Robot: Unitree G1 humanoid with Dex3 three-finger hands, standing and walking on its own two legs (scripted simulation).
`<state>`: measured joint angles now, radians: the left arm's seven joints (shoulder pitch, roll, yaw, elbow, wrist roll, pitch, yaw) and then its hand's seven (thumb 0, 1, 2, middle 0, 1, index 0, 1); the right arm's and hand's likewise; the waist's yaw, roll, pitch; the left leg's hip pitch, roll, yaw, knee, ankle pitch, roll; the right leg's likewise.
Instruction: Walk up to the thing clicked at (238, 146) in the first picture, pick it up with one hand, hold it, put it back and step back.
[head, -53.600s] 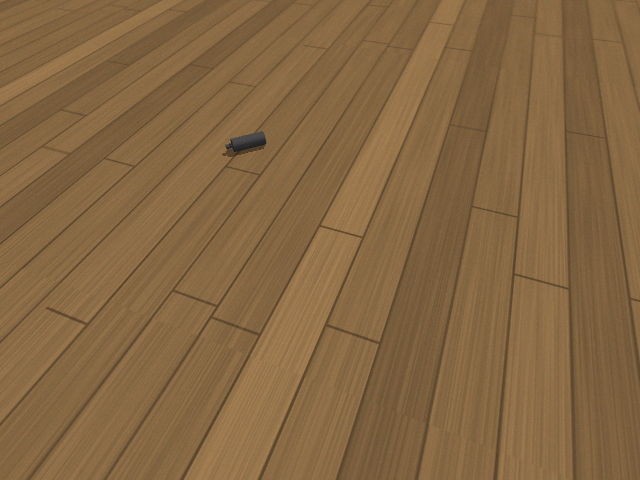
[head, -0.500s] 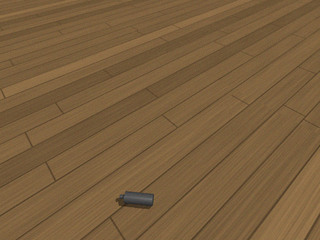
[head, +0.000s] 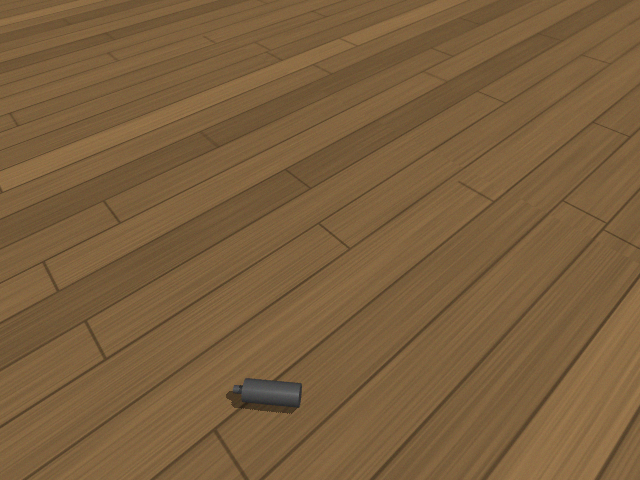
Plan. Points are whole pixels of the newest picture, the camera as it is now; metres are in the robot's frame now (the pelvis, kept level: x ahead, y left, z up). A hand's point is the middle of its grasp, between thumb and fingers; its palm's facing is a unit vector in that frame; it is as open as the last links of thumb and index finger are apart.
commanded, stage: stand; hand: left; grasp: from above
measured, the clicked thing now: (266, 392) +0.51 +0.22 -0.75
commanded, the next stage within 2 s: step back in 1.20 s
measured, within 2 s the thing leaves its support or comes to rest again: neither
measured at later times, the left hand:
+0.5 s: hand out of the picture +0.08 +0.24 -0.16, palm faces +0.02 -0.94 -0.34, open 7.4 cm
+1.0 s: hand out of the picture +0.07 +0.24 -0.16, palm faces +0.01 -0.94 -0.34, open 7.4 cm
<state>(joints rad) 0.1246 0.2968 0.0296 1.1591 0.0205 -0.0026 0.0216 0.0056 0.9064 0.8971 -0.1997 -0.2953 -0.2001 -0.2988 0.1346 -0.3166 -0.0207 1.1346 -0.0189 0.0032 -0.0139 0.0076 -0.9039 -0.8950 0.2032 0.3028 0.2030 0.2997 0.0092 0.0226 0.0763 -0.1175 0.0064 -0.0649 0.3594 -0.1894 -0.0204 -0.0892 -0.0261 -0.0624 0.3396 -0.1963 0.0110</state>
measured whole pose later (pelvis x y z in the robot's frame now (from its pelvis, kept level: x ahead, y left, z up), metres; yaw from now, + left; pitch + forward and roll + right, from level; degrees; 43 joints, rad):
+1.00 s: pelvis +0.01 -0.01 +0.00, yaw +0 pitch -2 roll +0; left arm 0.11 0.32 0.02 1.15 0.01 -0.01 0.01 0.01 0.91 0.90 -0.20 -0.30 -0.20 -0.30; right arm 0.12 -0.34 0.00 1.13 -0.01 0.00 -0.01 0.01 -0.90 -0.90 0.20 0.30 0.20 0.30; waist 0.00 0.02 0.06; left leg -0.11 0.01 -0.07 0.33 -0.18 -0.03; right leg -0.08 -0.02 -0.07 0.32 -0.19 0.00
